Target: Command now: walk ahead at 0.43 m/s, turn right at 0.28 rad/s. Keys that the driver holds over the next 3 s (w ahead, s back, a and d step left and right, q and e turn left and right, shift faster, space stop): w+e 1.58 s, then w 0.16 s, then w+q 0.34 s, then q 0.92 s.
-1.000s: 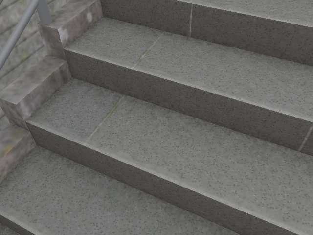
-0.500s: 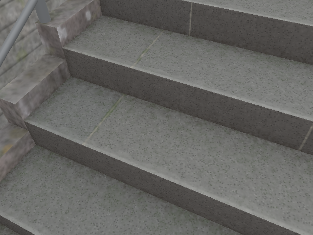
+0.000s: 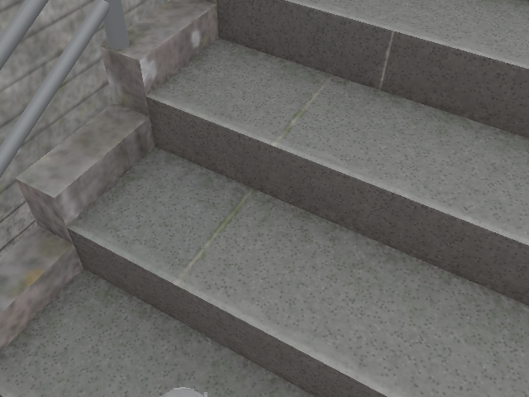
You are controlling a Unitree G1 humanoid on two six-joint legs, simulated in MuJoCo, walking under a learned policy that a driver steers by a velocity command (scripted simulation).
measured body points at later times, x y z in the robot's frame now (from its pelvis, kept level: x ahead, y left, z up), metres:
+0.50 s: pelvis +0.29 +0.09 +0.16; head +0.28 +0.09 +0.61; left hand +0.45 +0.30 +0.04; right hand +0.28 -0.16 +0.01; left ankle +0.22 +0.21 -0.56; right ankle +0.30 +0.00 -0.48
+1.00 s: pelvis +0.56 +0.10 +0.24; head +0.55 +0.09 +0.69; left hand +0.66 +0.31 +0.09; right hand +0.66 -0.18 +0.15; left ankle +0.67 +0.16 -0.40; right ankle +0.38 +0.00 -0.31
